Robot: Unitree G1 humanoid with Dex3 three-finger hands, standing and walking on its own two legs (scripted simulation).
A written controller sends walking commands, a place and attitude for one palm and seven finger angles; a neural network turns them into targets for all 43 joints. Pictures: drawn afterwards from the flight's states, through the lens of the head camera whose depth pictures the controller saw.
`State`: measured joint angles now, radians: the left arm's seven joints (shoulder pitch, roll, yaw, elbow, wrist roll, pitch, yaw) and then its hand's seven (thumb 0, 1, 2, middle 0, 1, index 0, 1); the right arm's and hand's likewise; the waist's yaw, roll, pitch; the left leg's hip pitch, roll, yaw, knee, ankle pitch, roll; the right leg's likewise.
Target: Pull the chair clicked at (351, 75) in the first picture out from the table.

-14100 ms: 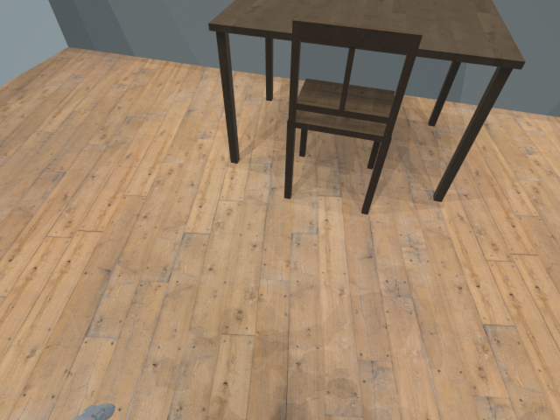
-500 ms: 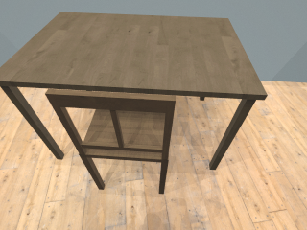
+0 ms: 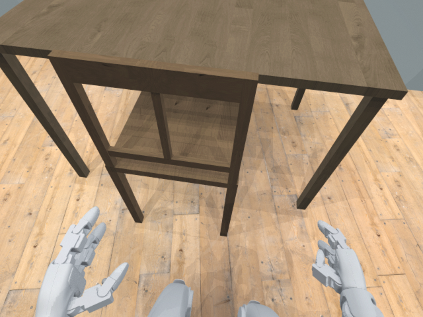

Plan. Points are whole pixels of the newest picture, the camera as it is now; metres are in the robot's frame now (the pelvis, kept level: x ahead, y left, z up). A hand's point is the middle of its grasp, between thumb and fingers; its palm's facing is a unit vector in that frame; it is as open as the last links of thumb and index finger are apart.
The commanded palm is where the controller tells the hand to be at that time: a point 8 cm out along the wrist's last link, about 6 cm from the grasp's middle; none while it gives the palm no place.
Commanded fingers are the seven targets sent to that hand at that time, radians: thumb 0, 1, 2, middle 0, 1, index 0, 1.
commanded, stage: raise the hand toward the chair's back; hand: left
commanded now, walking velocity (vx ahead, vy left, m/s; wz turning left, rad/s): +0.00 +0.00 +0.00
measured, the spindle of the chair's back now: (163, 127) +0.54 +0.19 -0.01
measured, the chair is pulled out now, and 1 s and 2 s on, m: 0.00 0.00 0.00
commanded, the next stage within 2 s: aim the fingers beside a spindle in 1.52 s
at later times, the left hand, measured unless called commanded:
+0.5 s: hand (109, 238) +0.23 +0.20 +0.04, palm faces -0.06 -1.00 -0.06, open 14.9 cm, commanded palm +0.21 +0.26 +0.05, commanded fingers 0.00 -0.38 0.35 -0.07 -0.10 -0.07 -0.10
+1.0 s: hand (82, 220) +0.25 +0.25 +0.07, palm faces -0.02 -1.00 -0.05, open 16.9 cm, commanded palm +0.24 +0.30 +0.07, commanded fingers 0.00 -0.50 0.30 -0.06 -0.08 -0.06 -0.08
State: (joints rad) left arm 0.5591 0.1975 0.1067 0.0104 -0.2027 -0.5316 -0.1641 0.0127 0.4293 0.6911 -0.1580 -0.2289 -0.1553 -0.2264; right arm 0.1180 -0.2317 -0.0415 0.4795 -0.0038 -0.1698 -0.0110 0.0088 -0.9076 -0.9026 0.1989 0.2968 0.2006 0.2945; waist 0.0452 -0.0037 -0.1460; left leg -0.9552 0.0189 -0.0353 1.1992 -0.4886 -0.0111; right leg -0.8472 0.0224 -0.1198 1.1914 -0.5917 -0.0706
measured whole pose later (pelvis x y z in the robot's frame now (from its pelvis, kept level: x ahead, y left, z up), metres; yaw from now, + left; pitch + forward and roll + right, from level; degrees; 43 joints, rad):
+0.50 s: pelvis +0.00 +0.03 +0.01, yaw -1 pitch +17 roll -3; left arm 0.39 0.23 0.15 0.03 -0.26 -0.48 -0.26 0.00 -0.15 0.44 -0.09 -0.14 -0.09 -0.13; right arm 0.25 -0.27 -0.04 0.58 0.03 -0.17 -0.06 0.01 -0.91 -0.90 0.20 0.30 0.20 0.29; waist -0.03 0.03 -0.14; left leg -0.99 0.02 -0.01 1.17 -0.48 0.03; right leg -0.88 0.02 -0.09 1.14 -0.56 -0.03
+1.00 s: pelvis +0.01 +0.05 +0.02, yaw -1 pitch +15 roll -4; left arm 0.33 0.27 0.20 0.03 -0.27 -0.38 -0.27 -0.02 -0.49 0.30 -0.07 -0.08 -0.06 -0.08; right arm 0.23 -0.22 0.03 0.52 0.02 -0.16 -0.05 0.01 -0.90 -0.90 0.21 0.30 0.21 0.30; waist -0.01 0.03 -0.13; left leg -0.90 0.00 -0.01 1.10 -0.46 0.05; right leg -0.77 0.01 -0.09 1.04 -0.52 0.00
